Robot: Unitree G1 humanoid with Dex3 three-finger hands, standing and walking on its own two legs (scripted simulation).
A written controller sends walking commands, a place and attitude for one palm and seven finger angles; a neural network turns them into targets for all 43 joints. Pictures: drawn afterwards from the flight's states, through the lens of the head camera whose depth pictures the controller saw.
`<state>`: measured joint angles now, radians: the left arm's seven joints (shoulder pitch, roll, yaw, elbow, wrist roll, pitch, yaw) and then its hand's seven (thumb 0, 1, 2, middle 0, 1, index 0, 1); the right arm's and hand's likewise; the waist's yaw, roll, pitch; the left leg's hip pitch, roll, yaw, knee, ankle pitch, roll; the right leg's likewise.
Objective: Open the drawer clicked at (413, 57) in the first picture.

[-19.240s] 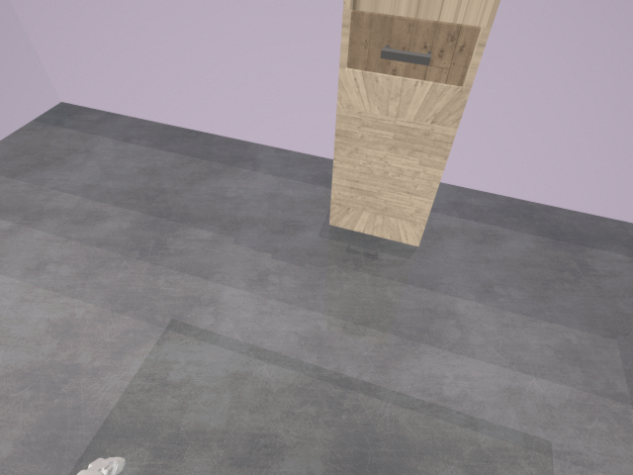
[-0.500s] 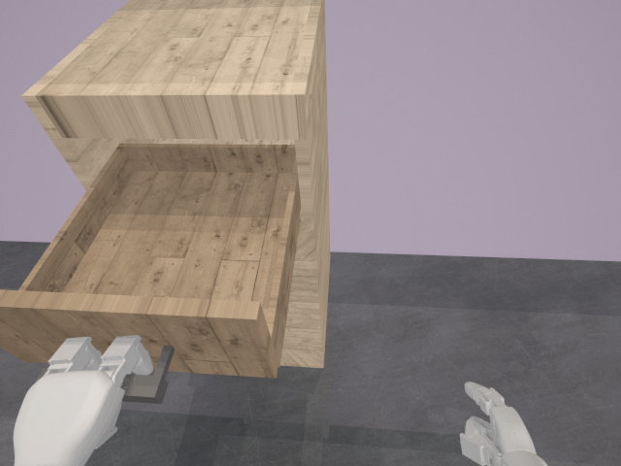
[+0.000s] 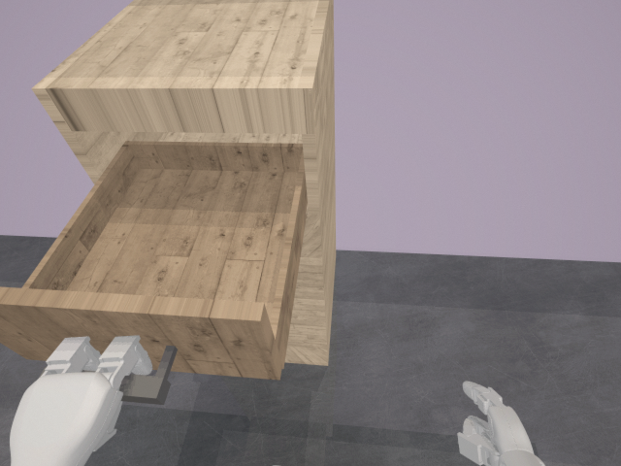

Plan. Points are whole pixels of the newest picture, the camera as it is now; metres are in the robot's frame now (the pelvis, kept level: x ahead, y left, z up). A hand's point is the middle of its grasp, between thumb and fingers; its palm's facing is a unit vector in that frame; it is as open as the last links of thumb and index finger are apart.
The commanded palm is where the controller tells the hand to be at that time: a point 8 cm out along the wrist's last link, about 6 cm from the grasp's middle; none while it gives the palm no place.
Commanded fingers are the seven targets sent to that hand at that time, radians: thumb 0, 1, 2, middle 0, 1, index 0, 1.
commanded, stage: open the thumb to release the handle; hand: left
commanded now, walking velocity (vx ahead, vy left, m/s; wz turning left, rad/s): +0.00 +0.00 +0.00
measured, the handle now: (111, 367) +0.21 +0.25 +0.07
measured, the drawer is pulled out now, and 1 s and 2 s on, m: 0.30 0.29 0.29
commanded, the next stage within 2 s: lift the hand off the handle in 0.46 s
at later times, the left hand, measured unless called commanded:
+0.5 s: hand (105, 413) +0.16 +0.25 +0.05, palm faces +0.03 -0.09 -1.00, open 12.4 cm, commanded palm +0.14 +0.24 +0.11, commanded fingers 0.00 -0.50 0.30 -0.30 -1.20 -0.30 -1.20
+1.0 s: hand (107, 403) +0.17 +0.25 +0.05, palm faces +0.05 -0.07 -1.00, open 13.3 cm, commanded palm +0.15 +0.25 +0.12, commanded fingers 0.00 -0.50 0.30 -0.30 -1.20 -0.30 -1.20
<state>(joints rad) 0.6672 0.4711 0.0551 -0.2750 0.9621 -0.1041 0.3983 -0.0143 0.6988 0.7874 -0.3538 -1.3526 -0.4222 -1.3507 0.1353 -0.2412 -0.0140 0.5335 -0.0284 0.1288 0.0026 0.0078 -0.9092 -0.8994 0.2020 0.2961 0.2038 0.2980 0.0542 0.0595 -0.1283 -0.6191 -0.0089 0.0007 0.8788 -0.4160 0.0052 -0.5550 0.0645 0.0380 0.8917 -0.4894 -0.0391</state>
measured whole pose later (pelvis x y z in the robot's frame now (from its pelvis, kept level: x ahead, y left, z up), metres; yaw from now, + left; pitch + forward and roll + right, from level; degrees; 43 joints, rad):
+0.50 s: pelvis -0.01 +0.00 +0.01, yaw +1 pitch +7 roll +0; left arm 0.51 0.43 0.02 -0.19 0.98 -0.09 0.32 0.00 -0.31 0.38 -0.32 -1.22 -0.40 -1.23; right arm 0.13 -0.22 0.00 0.56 -0.03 0.09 -0.02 0.01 -0.91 -0.90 0.20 0.30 0.20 0.30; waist 0.08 0.06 -0.10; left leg -0.57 -0.02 -0.02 0.84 -0.38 0.01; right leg -0.50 0.06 0.02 0.84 -0.46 -0.04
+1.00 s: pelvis -0.02 +0.00 +0.01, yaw +1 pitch +6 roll +0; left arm 0.43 0.44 -0.02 -0.16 0.99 -0.05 0.33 0.00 -0.49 0.30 -0.32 -1.21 -0.40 -1.27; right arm 0.13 -0.21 0.00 0.59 -0.02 0.10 -0.03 0.01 -0.91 -0.90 0.20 0.30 0.20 0.30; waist 0.08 0.07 -0.09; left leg -0.58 -0.02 -0.02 0.84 -0.37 0.01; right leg -0.50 0.05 0.01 0.84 -0.45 -0.03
